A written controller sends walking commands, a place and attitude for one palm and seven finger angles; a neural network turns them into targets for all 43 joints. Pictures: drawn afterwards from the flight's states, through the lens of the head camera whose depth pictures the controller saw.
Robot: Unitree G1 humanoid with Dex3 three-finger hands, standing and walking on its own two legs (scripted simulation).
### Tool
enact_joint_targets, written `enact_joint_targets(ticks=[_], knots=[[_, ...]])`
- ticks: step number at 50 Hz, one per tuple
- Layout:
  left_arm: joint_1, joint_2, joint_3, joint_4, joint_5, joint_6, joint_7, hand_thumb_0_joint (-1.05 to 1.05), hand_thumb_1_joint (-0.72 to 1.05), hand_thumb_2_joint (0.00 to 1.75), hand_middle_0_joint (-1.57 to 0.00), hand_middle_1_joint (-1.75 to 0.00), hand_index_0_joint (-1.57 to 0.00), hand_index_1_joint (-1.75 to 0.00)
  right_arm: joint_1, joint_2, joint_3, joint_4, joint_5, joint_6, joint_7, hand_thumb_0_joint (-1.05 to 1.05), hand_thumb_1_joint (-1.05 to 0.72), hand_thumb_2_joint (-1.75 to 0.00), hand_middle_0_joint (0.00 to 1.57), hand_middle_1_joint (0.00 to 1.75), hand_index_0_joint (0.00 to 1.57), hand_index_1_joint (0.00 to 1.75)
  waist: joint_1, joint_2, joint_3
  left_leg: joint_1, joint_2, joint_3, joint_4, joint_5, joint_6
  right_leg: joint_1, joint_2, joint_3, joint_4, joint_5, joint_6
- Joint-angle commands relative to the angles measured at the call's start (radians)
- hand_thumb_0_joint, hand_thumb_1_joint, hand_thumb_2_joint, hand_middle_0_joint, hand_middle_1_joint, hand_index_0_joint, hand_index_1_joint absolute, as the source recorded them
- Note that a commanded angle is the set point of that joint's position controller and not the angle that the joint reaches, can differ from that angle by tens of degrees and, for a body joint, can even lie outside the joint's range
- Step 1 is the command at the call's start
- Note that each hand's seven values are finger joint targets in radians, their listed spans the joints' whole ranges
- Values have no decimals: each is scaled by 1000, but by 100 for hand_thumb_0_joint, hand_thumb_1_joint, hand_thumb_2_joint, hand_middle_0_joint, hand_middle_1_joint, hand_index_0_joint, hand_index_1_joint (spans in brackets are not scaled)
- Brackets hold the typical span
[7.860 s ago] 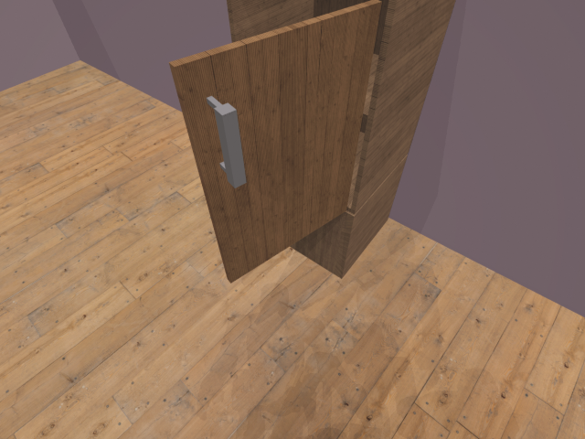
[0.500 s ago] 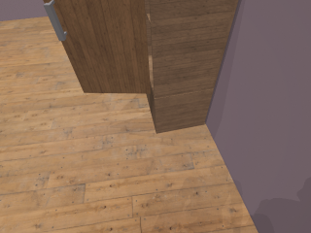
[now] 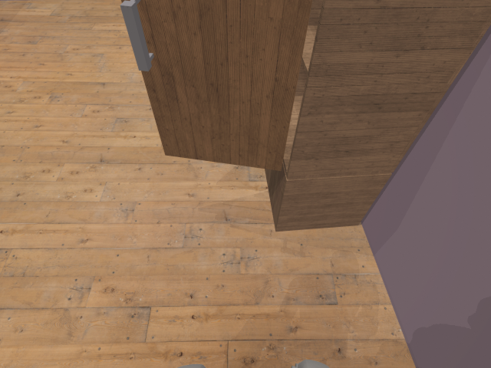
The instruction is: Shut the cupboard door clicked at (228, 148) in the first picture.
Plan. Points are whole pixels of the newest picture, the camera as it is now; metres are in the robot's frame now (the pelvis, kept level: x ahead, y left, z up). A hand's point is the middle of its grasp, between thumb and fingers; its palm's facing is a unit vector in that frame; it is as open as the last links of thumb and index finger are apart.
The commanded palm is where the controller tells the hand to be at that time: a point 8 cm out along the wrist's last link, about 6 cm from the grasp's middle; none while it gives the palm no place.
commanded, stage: take the last steps up to it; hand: left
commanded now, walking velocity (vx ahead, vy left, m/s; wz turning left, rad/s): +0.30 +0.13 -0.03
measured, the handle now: (140, 34) +0.77 +0.32 +0.12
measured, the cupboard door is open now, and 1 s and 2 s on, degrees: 75 75 75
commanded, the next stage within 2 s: come to a stop and stand still in 0.48 s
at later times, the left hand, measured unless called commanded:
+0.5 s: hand (144, 323) +0.20 +0.21 -0.14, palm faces +0.07 -0.97 -0.22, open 7.2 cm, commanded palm none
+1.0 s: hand (139, 239) +0.38 +0.28 -0.16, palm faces -0.03 -0.97 -0.24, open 7.4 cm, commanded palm none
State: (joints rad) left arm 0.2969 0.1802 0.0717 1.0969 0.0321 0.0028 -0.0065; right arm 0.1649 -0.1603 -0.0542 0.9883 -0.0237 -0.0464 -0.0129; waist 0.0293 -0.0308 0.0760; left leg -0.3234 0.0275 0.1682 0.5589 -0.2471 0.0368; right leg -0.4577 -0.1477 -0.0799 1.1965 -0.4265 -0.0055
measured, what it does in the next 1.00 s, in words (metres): walks ahead: right foot, then left foot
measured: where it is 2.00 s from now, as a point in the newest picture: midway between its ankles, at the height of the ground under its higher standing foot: (240, 348)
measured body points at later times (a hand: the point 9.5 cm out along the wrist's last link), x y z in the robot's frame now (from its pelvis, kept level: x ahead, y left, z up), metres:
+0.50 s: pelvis +0.20 +0.03 +0.02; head +0.24 +0.02 +0.47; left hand +0.20 +0.26 -0.13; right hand +0.23 -0.20 -0.14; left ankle +0.26 +0.19 -0.68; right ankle +0.16 -0.08 -0.73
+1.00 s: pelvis +0.28 +0.08 +0.01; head +0.33 +0.08 +0.46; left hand +0.38 +0.33 -0.14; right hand +0.34 -0.17 -0.14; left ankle +0.33 +0.20 -0.73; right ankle +0.24 -0.06 -0.67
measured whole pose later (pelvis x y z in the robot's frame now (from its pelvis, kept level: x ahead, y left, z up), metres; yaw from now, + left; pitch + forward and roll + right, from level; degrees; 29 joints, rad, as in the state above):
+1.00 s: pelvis +0.28 +0.08 +0.01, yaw -4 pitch +2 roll -2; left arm 0.14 0.22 0.08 0.95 0.03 0.06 0.01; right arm 0.13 -0.18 -0.05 1.02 -0.03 0.02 -0.04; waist -0.01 0.02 0.07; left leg -0.34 0.12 0.15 0.50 -0.18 0.01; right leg -0.44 -0.03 -0.03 0.94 -0.45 0.03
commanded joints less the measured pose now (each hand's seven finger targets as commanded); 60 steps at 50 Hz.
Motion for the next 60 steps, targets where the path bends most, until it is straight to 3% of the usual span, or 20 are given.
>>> enact_joint_targets(ticks=[1, 6, 9, 10, 11, 12, 16, 21, 27, 29, 30, 31, 32, 34, 37, 42, 51, 53, 55, 60], knots=[[-11, -4, -3, -98, -2, -21, -6, 0, 90, 90, -20, -30, -20, -30, 131, -127, -22, 11, -12, -11, -2, 0, -90, -90, 20, 30, 20, 30, -21, 123, -41, 95, 255, -222, -387, -38, 151, -70, -17, 8, -187, 81, 0], [-58, 17, 0, -132, -1, -24, -9, 0, 90, 90, -20, -30, -20, -30, 138, -149, -18, 27, -13, 0, 13, 0, -90, -90, 20, 30, 20, 30, -9, 84, -3, 70, 235, -188, -382, -81, 155, 91, 33, -33, -461, 131, 1], [72, 65, 18, -96, 3, -33, -4, 0, 90, 90, -20, -30, -20, -30, 105, -143, -12, 31, -7, 8, 16, 0, -90, -90, 20, 30, 20, 30, 67, 19, -8, -51, 146, -114, -189, -130, 83, 364, 56, -32, -644, 178, -12], [174, 133, 30, -74, 9, -44, 2, 0, 90, 90, -20, -30, -20, -30, 103, -112, -5, 23, 5, 6, 22, 0, -90, -90, 20, 30, 20, 30, 113, -143, -34, -162, 35, -22, 60, -154, 31, 500, -69, 155, -789, 26, -59], [241, 218, 47, -62, 3, -51, 10, 0, 90, 90, -20, -30, -20, -30, 122, -85, -2, -7, 5, 6, 28, 0, -90, -90, 20, 30, 20, 30, 117, -347, -56, -337, -64, -1, 375, -334, -18, 600, -315, 576, -1000, -69, -178], [212, 214, 45, -78, -10, -53, 22, 0, 90, 90, -20, -30, -20, -30, 109, -130, -12, -12, -3, 16, 26, 0, -90, -90, 20, 30, 20, 30, 90, -258, -25, -362, -12, -127, 557, -309, -21, 502, -373, 672, -1073, -166, -229], [35, 82, 7, -115, -14, -83, 24, 0, 90, 90, -20, -30, -20, -30, 106, -69, 0, 39, -7, 24, 32, 0, -90, -90, 20, 30, 20, 30, -6, -66, -34, -276, 79, -178, 527, -6, -59, 328, -209, 231, -1026, 270, -130], [84, 101, 8, -54, -11, -99, 17, 0, 90, 90, -20, -30, -20, -30, 91, -13, 9, 33, 4, 29, 40, 0, -90, -90, 20, 30, 20, 30, 0, -72, -87, -223, 50, -81, 242, 12, -89, 438, -153, 43, -944, 714, -120], [55, 146, 14, -23, -4, -75, 21, 0, 90, 90, -20, -30, -20, -30, 45, -37, 8, 11, 7, 16, 48, 0, -90, -90, 20, 30, 20, 30, -7, -167, -27, -55, 14, -50, 11, 60, -59, 349, -153, 10, -894, 543, -84], [38, 127, 10, -24, -8, -61, 23, 0, 90, 90, -20, -30, -20, -30, 175, -88, 1, 53, 0, 3, 38, 0, -90, -90, 20, 30, 20, 30, -73, -50, -59, 179, 2, -42, -129, 126, -48, 252, -99, -29, -731, 454, -49], [83, 82, -3, -27, -14, -53, 24, 0, 90, 90, -20, -30, -20, -30, 269, -170, -15, 77, -11, -6, 25, 0, -90, -90, 20, 30, 20, 30, -95, 147, -156, 348, 146, -181, -122, 346, -7, 151, 2, -86, -527, 228, -8], [130, 31, -17, -34, -26, -44, 29, 0, 90, 90, -20, -30, -20, -30, 319, -244, -26, 79, -10, 1, 3, 0, -90, -90, 20, 30, 20, 30, -96, 309, -239, 430, 338, -398, -158, 633, 91, 46, 96, -87, -320, -189, 24], [113, 27, -30, -51, -24, -36, 40, 0, 90, 90, -20, -30, -20, -30, 289, -231, -13, 63, -7, 13, -9, 0, -90, -90, 20, 30, 20, 30, -83, 176, -201, 294, 374, -374, -152, 780, 131, 111, 91, 8, -237, -234, 6], [109, 30, -29, -11, -29, -2, 52, 0, 90, 90, -20, -30, -20, -30, 132, -187, 3, 38, 1, 18, -35, 0, -90, -90, 20, 30, 20, 30, -45, 324, -175, 189, 367, -338, -191, 800, 122, 116, 61, 87, -187, -186, 28], [59, 62, -9, -32, -22, 31, 36, 0, 90, 90, -20, -30, -20, -30, 87, -184, -5, 26, -1, 40, -53, 0, -90, -90, 20, 30, 20, 30, -44, 126, -82, 120, 377, -312, -189, 783, 157, 56, 76, 81, -140, -128, 30], [23, 79, 22, -114, -10, 59, 22, 0, 90, 90, -20, -30, -20, -30, 51, -199, -29, 10, -1, 45, -63, 0, -90, -90, 20, 30, 20, 30, -34, 147, -154, 157, 392, -259, -195, 638, 162, -50, 96, 120, -28, -53, 43], [-22, 58, 3, -166, -10, 43, 15, 0, 90, 90, -20, -30, -20, -30, 28, -225, -52, -10, -8, 63, -20, 0, -90, -90, 20, 30, 20, 30, -29, 233, -149, 46, 300, -219, -197, 222, 87, 207, 117, 1, -542, 65, 27], [19, 111, 8, -155, -6, 27, 20, 0, 90, 90, -20, -30, -20, -30, 47, -186, -49, -16, 3, 68, -9, 0, -90, -90, 20, 30, 20, 30, -9, 81, -133, -48, 197, -170, -86, 79, 13, 344, 86, 39, -800, 223, 14], [-58, 223, 10, -178, 2, 16, 30, 0, 90, 90, -20, -30, -20, -30, 20, -92, -24, -54, 12, 87, 4, 0, -90, -90, 20, 30, 20, 30, -14, -222, -65, -101, 18, -86, 201, -293, -70, 167, -213, 313, -975, 192, -133], [-152, 146, -17, -157, -7, -4, 38, 0, 90, 90, -20, -30, -20, -30, 102, -77, -9, 7, 11, 88, -3, 0, -90, -90, 20, 30, 20, 30, -65, -193, -66, -30, 8, -116, 200, -178, -72, 229, -82, 139, -822, 590, -131]])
